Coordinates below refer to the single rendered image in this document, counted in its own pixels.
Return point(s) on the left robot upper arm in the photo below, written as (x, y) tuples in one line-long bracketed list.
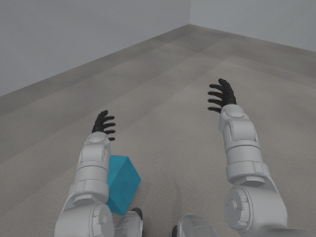
[(87, 220)]

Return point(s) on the robot right forearm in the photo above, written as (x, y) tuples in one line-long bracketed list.
[(243, 152)]

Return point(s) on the left robot hand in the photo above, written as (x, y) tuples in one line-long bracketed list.
[(99, 126)]

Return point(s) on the robot left forearm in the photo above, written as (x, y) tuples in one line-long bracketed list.
[(91, 179)]

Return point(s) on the robot left foot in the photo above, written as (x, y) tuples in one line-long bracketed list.
[(139, 212)]

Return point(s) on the right robot upper arm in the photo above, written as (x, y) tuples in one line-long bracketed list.
[(258, 212)]

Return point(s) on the right robot hand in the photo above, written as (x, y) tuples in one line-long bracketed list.
[(227, 95)]

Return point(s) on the robot left thigh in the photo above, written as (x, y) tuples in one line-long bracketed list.
[(130, 225)]

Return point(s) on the carton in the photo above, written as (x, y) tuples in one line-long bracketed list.
[(123, 181)]

